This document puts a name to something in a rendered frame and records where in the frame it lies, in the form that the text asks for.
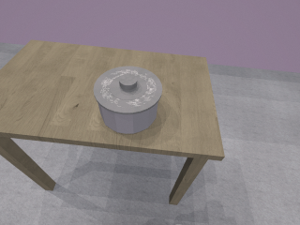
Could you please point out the lid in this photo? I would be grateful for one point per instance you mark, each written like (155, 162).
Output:
(110, 96)

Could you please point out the table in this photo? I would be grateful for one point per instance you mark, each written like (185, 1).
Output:
(47, 95)

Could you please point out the knob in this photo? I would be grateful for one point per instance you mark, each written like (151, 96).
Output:
(128, 81)

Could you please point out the pot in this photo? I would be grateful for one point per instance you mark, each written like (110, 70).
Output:
(129, 123)

